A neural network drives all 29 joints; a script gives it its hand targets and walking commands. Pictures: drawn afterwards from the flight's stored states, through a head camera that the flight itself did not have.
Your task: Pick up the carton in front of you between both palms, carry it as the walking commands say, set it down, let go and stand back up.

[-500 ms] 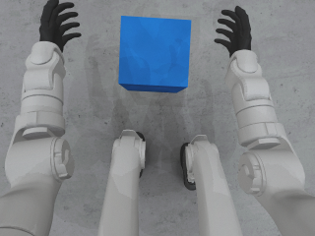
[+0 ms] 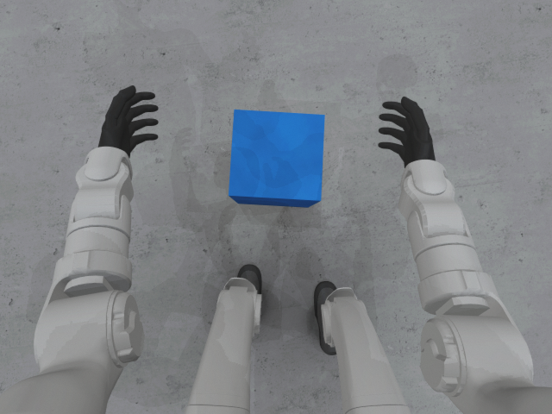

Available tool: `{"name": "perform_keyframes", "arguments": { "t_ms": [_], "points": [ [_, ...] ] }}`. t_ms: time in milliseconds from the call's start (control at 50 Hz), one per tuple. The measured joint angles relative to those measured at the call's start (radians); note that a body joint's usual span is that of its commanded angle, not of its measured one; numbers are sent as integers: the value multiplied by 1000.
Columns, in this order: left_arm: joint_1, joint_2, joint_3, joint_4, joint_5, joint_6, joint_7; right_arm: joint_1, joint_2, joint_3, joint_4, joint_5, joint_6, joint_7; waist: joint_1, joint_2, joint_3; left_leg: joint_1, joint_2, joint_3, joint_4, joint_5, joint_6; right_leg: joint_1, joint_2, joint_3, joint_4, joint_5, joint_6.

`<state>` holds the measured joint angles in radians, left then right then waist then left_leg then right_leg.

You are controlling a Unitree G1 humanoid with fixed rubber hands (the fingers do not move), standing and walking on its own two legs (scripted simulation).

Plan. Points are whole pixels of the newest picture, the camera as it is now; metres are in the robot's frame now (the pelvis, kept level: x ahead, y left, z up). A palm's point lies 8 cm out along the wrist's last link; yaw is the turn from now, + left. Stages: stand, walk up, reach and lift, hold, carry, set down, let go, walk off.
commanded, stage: let go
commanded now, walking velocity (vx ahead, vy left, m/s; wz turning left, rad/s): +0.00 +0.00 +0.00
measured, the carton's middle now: (275, 165) +0.50 +0.04 -0.54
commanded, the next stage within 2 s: stand in 1.06 s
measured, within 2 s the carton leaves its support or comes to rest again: neither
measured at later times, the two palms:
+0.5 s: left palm (80, 274) +0.28 +0.23 +0.01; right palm (549, 278) +0.29 -0.23 +0.02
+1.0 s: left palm (78, 340) +0.23 +0.21 +0.05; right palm out of the picture +0.24 -0.25 +0.05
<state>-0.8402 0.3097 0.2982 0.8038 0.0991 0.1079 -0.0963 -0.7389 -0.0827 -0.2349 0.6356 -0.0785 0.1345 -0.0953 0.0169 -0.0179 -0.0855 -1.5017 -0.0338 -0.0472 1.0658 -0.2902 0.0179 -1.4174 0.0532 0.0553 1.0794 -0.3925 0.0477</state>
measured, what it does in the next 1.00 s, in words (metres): rises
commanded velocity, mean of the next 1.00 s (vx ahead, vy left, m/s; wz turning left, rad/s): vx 0.00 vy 0.00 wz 0.00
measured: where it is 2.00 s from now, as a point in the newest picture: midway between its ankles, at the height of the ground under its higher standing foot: (287, 321)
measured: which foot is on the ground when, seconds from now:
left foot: down 0.00-1.00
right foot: down 0.00-1.00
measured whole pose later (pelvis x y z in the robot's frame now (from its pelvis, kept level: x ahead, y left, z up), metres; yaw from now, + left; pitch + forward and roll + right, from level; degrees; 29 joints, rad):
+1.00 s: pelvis +0.07 -0.03 +0.11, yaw +2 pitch -5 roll +1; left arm 0.22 0.21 0.05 0.41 0.02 0.14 -0.08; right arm 0.21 -0.20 -0.04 0.43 -0.02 0.13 0.07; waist 0.00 -0.03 0.12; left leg -0.11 -0.02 -0.05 0.43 -0.23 -0.01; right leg -0.05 0.02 0.06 0.45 -0.32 -0.02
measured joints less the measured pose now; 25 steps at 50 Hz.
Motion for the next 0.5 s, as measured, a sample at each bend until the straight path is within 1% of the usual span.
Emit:
{"name": "perform_keyframes", "arguments": {
  "t_ms": [60, 160, 340, 500],
  "points": [
    [131, -24, -22, -72, 2, -3, 6, 119, -5, 27, -40, -10, -8, 19, 0, -2, 6, 95, -3, 2, -64, 6, 2, 95, -7, 4, -65, 8, -2],
    [336, -46, -62, -163, -31, -23, 13, 296, -24, 64, -79, 8, -36, 53, -3, -4, 21, 271, -8, 2, -163, 12, 3, 270, -17, 7, -166, 17, -7],
    [618, -73, -134, -216, -77, -85, 24, 543, -54, 113, -82, 38, -106, 102, -12, 1, 14, 571, -8, -1, -314, 18, -2, 568, -27, 8, -320, 28, -22],
    [876, -101, -190, -285, -92, -128, 37, 787, -83, 158, -136, 62, -146, 125, -20, 4, 56, 887, 0, -1, -487, 49, -13, 875, -29, 13, -486, 64, -40]
  ]
}}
